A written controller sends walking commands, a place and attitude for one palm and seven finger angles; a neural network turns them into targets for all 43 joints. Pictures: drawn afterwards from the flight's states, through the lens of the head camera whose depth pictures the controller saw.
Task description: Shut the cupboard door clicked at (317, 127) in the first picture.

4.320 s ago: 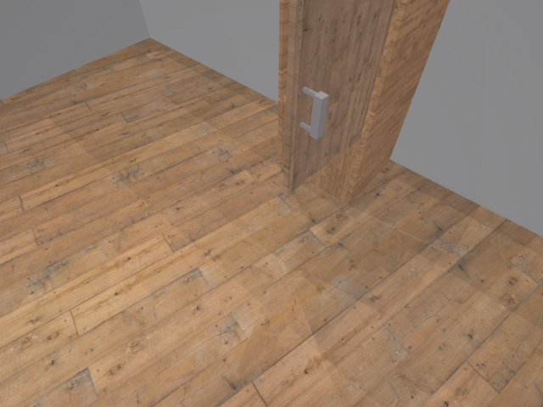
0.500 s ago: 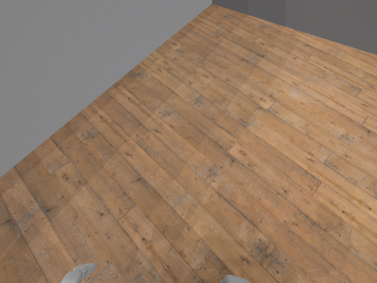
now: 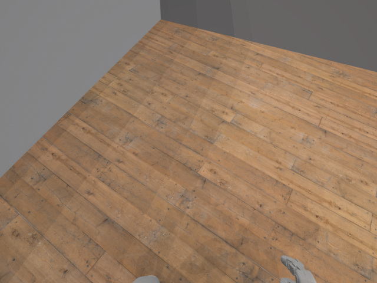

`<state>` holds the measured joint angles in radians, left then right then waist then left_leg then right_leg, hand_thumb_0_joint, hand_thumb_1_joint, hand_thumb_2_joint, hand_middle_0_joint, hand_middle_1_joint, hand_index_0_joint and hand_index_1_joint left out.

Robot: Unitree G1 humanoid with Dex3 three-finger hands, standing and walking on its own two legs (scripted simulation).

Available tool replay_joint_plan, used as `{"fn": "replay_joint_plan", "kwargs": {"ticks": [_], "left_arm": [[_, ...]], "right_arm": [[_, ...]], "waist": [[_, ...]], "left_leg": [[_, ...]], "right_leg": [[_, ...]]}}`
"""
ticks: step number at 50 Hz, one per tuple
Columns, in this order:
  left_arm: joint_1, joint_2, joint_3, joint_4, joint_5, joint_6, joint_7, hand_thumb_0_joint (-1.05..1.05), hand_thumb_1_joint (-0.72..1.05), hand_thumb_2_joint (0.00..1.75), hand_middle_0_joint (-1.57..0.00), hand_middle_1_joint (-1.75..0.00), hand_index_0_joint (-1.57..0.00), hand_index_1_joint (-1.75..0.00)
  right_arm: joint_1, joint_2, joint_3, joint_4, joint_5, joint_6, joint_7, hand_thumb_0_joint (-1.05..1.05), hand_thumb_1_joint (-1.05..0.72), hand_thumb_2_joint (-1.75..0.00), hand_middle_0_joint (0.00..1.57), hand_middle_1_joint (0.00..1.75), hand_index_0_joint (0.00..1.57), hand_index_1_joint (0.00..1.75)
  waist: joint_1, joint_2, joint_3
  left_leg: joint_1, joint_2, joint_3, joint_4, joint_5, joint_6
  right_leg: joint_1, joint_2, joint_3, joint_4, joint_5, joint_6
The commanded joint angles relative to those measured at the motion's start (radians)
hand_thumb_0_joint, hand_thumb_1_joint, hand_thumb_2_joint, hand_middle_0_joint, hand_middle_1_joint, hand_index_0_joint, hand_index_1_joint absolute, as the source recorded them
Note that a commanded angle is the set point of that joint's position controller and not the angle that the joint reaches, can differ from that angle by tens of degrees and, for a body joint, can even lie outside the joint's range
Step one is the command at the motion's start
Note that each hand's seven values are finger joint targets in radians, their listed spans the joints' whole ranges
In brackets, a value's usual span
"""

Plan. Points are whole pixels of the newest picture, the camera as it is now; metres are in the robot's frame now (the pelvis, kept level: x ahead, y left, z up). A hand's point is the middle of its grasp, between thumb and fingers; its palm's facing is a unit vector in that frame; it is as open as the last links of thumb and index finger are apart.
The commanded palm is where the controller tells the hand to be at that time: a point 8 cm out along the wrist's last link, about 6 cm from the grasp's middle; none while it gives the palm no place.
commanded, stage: walk around to get in front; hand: left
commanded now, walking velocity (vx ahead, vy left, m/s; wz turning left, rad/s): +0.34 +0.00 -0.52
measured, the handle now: out of the picture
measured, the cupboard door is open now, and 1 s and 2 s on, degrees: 86 86 86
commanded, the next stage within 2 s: walk to a spot facing it in 0.78 s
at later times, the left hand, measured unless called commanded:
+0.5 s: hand (180, 176) +0.42 +0.07 -0.16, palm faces -0.35 -0.91 -0.21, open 7.3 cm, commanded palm none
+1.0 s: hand (185, 180) +0.42 +0.05 -0.17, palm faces -0.24 -0.96 -0.17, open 7.3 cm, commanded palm none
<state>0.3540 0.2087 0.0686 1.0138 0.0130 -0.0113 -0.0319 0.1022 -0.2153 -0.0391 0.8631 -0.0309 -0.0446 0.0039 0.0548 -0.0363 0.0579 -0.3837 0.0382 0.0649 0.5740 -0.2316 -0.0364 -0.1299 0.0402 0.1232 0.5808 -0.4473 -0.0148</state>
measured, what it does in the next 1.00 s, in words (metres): walks ahead, turning right: right foot, then left foot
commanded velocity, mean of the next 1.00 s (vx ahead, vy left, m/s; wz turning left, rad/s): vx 0.30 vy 0.00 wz -0.14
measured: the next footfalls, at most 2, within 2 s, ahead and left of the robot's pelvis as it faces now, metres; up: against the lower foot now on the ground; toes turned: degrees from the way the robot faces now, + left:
right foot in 0.48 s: +0.29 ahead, -0.15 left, +0.00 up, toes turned -22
left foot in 1.00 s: +0.61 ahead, -0.10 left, +0.00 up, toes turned -13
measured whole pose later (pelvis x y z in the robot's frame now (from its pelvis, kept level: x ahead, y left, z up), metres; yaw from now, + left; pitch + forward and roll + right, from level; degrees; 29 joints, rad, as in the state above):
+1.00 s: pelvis +0.44 -0.13 +0.00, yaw -19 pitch -1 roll +0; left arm 0.43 0.15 0.02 1.15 0.01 -0.07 0.01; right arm 0.06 -0.17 -0.03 0.97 -0.02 -0.04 0.01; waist 0.03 -0.01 0.07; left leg -0.45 0.01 0.13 0.60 -0.08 0.02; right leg 0.09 0.06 -0.07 0.45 -0.45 -0.06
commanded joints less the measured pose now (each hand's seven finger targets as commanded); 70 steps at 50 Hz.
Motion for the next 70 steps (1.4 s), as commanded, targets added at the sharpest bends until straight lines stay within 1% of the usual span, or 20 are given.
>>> {"fn": "replay_joint_plan", "kwargs": {"ticks": [1, 4, 7, 18, 20, 22, 23, 24, 26, 31, 43, 47, 48, 49, 50, 51, 54, 58, 62, 70], "left_arm": [[-0.173, 0.104, 0.023, -0.161, 0.004, -0.037, 0.0, 0.0, 0.9, 0.9, -0.2, -0.3, -0.2, -0.3], [-0.145, 0.084, 0.026, -0.113, 0.021, -0.013, -0.025, 0.0, 0.9, 0.9, -0.2, -0.3, -0.2, -0.3], [-0.139, 0.047, 0.017, -0.11, 0.018, 0.011, -0.031, 0.0, 0.9, 0.9, -0.2, -0.3, -0.2, -0.3], [-0.411, 0.018, -0.018, -0.183, 0.013, 0.005, -0.035, 0.0, 0.9, 0.9, -0.2, -0.3, -0.2, -0.3], [-0.311, 0.049, -0.011, -0.158, 0.012, -0.002, -0.027, 0.0, 0.9, 0.9, -0.2, -0.3, -0.2, -0.3], [-0.018, 0.12, 0.016, -0.071, 0.015, -0.02, -0.014, 0.0, 0.9, 0.9, -0.2, -0.3, -0.2, -0.3], [0.127, 0.236, 0.048, -0.033, 0.018, -0.032, 0.001, 0.0, 0.9, 0.9, -0.2, -0.3, -0.2, -0.3], [0.143, 0.299, 0.055, -0.024, -0.006, -0.031, 0.018, 0.0, 0.9, 0.9, -0.2, -0.3, -0.2, -0.3], [-0.016, 0.222, 0.034, -0.067, -0.014, -0.029, 0.034, 0.0, 0.9, 0.9, -0.2, -0.3, -0.2, -0.3], [-0.144, 0.112, 0.0, -0.069, -0.002, -0.062, 0.03, 0.0, 0.9, 0.9, -0.2, -0.3, -0.2, -0.3], [0.091, 0.074, -0.021, 0.057, 0.0, -0.09, 0.048, 0.0, 0.9, 0.9, -0.2, -0.3, -0.2, -0.3], [0.064, 0.116, -0.021, 0.074, 0.004, -0.094, 0.061, 0.0, 0.9, 0.9, -0.2, -0.3, -0.2, -0.3], [0.056, 0.123, -0.023, 0.076, -0.001, -0.091, 0.065, 0.0, 0.9, 0.9, -0.2, -0.3, -0.2, -0.3], [0.049, 0.118, -0.025, 0.069, -0.008, -0.087, 0.065, 0.0, 0.9, 0.9, -0.2, -0.3, -0.2, -0.3], [0.098, 0.07, -0.032, 0.05, -0.031, -0.085, 0.063, 0.0, 0.9, 0.9, -0.2, -0.3, -0.2, -0.3], [0.084, 0.039, -0.043, 0.018, -0.032, -0.082, 0.067, 0.0, 0.9, 0.9, -0.2, -0.3, -0.2, -0.3], [-0.039, 0.03, -0.028, -0.021, 0.003, -0.034, 0.058, 0.0, 0.9, 0.9, -0.2, -0.3, -0.2, -0.3], [0.017, 0.025, -0.009, -0.01, 0.006, 0.019, 0.047, 0.0, 0.9, 0.9, -0.2, -0.3, -0.2, -0.3], [-0.071, 0.04, 0.008, -0.055, 0.01, 0.036, 0.046, 0.0, 0.9, 0.9, -0.2, -0.3, -0.2, -0.3], [-0.278, 0.058, 0.001, -0.162, -0.003, 0.022, 0.052, 0.0, 0.9, 0.9, -0.2, -0.3, -0.2, -0.3]], "right_arm": [[0.363, -0.279, -0.062, 0.019, -0.013, -0.006, -0.033, 0.0, -0.9, -0.9, 0.2, 0.3, 0.2, 0.3], [0.183, -0.139, -0.018, -0.021, -0.003, -0.021, -0.03, 0.0, -0.9, -0.9, 0.2, 0.3, 0.2, 0.3], [0.232, -0.114, -0.009, 0.012, 0.004, -0.036, -0.036, 0.0, -0.9, -0.9, 0.2, 0.3, 0.2, 0.3], [0.406, -0.126, -0.007, 0.12, -0.01, -0.025, -0.028, 0.0, -0.9, -0.9, 0.2, 0.3, 0.2, 0.3], [0.388, -0.154, -0.011, 0.128, -0.006, -0.022, -0.027, 0.0, -0.9, -0.9, 0.2, 0.3, 0.2, 0.3], [0.304, -0.173, -0.013, 0.105, 0.008, -0.022, -0.022, 0.0, -0.9, -0.9, 0.2, 0.3, 0.2, 0.3], [0.308, -0.12, -0.005, 0.082, 0.028, -0.022, -0.013, 0.0, -0.9, -0.9, 0.2, 0.3, 0.2, 0.3], [0.303, -0.088, -0.006, 0.048, 0.039, -0.018, -0.016, 0.0, -0.9, -0.9, 0.2, 0.3, 0.2, 0.3], [0.195, -0.101, -0.019, 0.058, 0.026, -0.011, -0.014, 0.0, -0.9, -0.9, 0.2, 0.3, 0.2, 0.3], [0.314, -0.024, -0.014, 0.131, 0.002, 0.033, -0.006, 0.0, -0.9, -0.9, 0.2, 0.3, 0.2, 0.3], [-0.09, -0.019, -0.011, 0.029, 0.015, 0.008, 0.022, 0.0, -0.9, -0.9, 0.2, 0.3, 0.2, 0.3], [0.035, -0.025, -0.005, 0.089, 0.016, -0.003, 0.003, 0.0, -0.9, -0.9, 0.2, 0.3, 0.2, 0.3], [0.152, -0.048, -0.01, 0.131, 0.012, -0.004, -0.003, 0.0, -0.9, -0.9, 0.2, 0.3, 0.2, 0.3], [0.29, -0.11, -0.024, 0.168, 0.004, -0.005, -0.006, 0.0, -0.9, -0.9, 0.2, 0.3, 0.2, 0.3], [0.385, -0.191, -0.04, 0.176, -0.009, -0.006, -0.017, 0.0, -0.9, -0.9, 0.2, 0.3, 0.2, 0.3], [0.389, -0.209, -0.035, 0.172, 0.015, 0.009, -0.028, 0.0, -0.9, -0.9, 0.2, 0.3, 0.2, 0.3], [0.195, -0.13, -0.015, 0.118, 0.019, 0.003, -0.039, 0.0, -0.9, -0.9, 0.2, 0.3, 0.2, 0.3], [0.12, -0.133, -0.017, 0.087, 0.02, 0.008, -0.036, 0.0, -0.9, -0.9, 0.2, 0.3, 0.2, 0.3], [0.134, -0.153, -0.038, 0.079, 0.016, 0.025, -0.027, 0.0, -0.9, -0.9, 0.2, 0.3, 0.2, 0.3], [0.215, -0.173, -0.064, 0.084, 0.005, 0.049, -0.029, 0.0, -0.9, -0.9, 0.2, 0.3, 0.2, 0.3]], "waist": [[-0.184, 0.2, -0.102], [-0.074, 0.207, 0.029], [-0.059, 0.197, -0.026], [-0.115, 0.156, 0.029], [-0.06, 0.159, -0.027], [0.088, 0.113, -0.158], [0.14, -0.121, -0.289], [0.105, -0.232, -0.36], [0.045, -0.061, -0.111], [-0.108, -0.034, -0.059], [-0.012, -0.075, 0.046], [-0.095, -0.068, -0.017], [-0.144, -0.069, -0.079], [-0.195, 0.0, -0.173], [-0.2, 0.19, -0.316], [-0.164, 0.212, -0.344], [-0.08, 0.145, -0.007], [-0.016, 0.119, -0.101], [-0.031, 0.105, -0.105], [-0.09, 0.213, -0.119]], "left_leg": [[0.459, 0.494, -0.574, -0.337, -0.152, 0.209], [0.214, 0.339, -0.238, -0.368, -0.059, 0.103], [0.277, 0.28, -0.042, -0.332, 0.259, 0.088], [0.398, 0.306, 0.14, -0.27, 0.579, 0.113], [0.4, 0.32, 0.166, -0.143, 0.829, 0.105], [0.22, 0.252, 0.212, 0.209, 0.79, 0.049], [-0.073, 0.122, 0.224, 0.549, 0.155, 0.006], [-0.273, 0.014, 0.093, 0.833, -0.391, -0.019], [-0.325, 0.12, -0.057, 0.817, -0.175, -0.001], [-0.126, 0.128, -0.028, 0.553, -0.046, -0.024], [-0.322, 0.062, 0.016, 0.216, 0.053, 0.001], [-0.043, -0.077, 0.105, 0.038, 0.043, 0.061], [0.115, -0.092, 0.095, -0.046, 0.146, 0.08], [0.372, 0.01, -0.002, -0.033, 0.45, 0.122], [0.625, 0.288, -0.354, 0.014, 0.864, 0.276], [0.577, 0.415, -0.52, -0.079, 1.129, 0.372], [0.143, 0.315, -0.373, -0.245, 0.613, 0.287], [0.038, 0.192, -0.22, -0.255, 0.473, 0.206], [0.05, 0.164, -0.297, -0.297, 0.192, 0.196], [0.16, 0.163, -0.419, -0.187, 0.441, 0.211]], "right_leg": [[-0.575, -0.06, -0.045, 0.706, -0.082, -0.011], [-0.537, -0.134, -0.087, 0.746, 0.142, 0.015], [-0.546, -0.123, -0.113, 0.706, 0.216, 0.027], [-0.46, -0.088, -0.263, 0.164, 0.235, -0.02], [-0.288, -0.037, -0.291, 0.114, 0.184, -0.056], [0.15, -0.023, -0.263, 0.002, 0.257, -0.1], [0.446, -0.279, 0.087, -0.068, 0.296, -0.186], [0.511, -0.483, 0.464, -0.2, 0.477, -0.272], [0.21, -0.41, 0.269, -0.276, 0.434, -0.222], [-0.099, -0.251, -0.016, -0.346, 0.477, -0.155], [0.219, -0.264, -0.022, -0.322, 0.914, -0.139], [0.235, -0.245, -0.129, -0.115, 1.385, -0.081], [0.201, -0.225, -0.166, 0.032, 1.377, -0.044], [0.039, -0.185, -0.198, 0.239, 1.122, -0.002], [-0.238, -0.057, -0.231, 0.586, 0.409, 0.035], [-0.295, -0.022, -0.134, 0.767, -0.13, 0.023], [-0.4, -0.118, -0.095, 0.749, -0.007, 0.067], [-0.289, -0.114, -0.121, 0.603, 0.092, 0.089], [-0.367, -0.106, -0.122, 0.546, 0.16, 0.105], [-0.309, -0.044, -0.127, 0.22, 0.033, 0.094]]}}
